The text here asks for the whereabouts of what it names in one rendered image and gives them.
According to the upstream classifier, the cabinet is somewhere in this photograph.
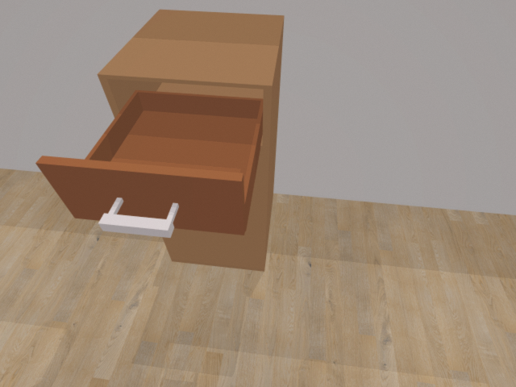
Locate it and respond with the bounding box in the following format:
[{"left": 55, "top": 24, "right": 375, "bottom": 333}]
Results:
[{"left": 98, "top": 10, "right": 284, "bottom": 272}]

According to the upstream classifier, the handle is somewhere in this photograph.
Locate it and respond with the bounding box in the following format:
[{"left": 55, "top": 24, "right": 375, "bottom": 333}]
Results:
[{"left": 98, "top": 198, "right": 179, "bottom": 238}]

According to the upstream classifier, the drawer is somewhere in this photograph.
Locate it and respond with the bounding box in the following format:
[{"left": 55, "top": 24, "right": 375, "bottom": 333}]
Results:
[{"left": 36, "top": 90, "right": 263, "bottom": 235}]

